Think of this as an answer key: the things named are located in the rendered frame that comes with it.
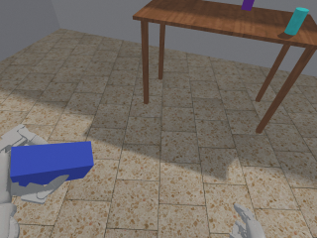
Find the left robot forearm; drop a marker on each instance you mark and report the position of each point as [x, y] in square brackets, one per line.
[9, 226]

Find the sponge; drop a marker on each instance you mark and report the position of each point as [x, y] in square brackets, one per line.
[43, 163]

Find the table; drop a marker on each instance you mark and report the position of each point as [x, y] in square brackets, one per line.
[259, 24]

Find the robot right hand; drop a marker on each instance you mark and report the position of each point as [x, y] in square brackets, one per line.
[252, 229]

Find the robot left hand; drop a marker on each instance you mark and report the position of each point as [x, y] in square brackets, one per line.
[33, 192]

